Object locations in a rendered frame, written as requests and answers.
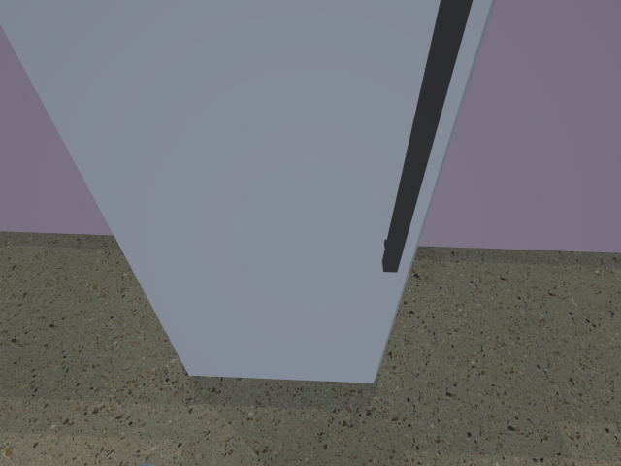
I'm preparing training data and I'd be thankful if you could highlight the fridge door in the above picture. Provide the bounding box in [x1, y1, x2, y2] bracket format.
[0, 0, 492, 383]

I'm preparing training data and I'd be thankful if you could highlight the handle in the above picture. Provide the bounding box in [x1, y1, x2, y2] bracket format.
[382, 0, 473, 273]

